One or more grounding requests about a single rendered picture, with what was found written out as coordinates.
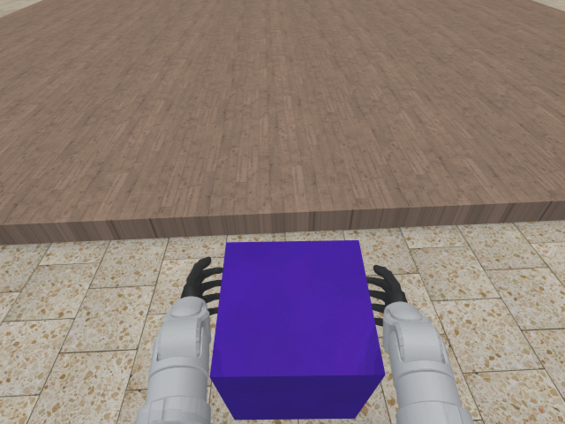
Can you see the left robot forearm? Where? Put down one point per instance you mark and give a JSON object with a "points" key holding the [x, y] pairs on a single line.
{"points": [[177, 381]]}

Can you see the right robot forearm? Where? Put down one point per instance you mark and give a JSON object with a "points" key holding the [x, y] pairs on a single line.
{"points": [[422, 374]]}

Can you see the right robot hand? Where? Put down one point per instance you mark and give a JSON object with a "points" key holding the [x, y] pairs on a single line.
{"points": [[390, 285]]}

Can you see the carton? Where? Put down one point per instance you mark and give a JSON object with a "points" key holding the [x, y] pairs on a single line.
{"points": [[295, 335]]}

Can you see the left robot hand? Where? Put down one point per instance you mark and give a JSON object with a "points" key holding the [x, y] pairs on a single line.
{"points": [[194, 286]]}

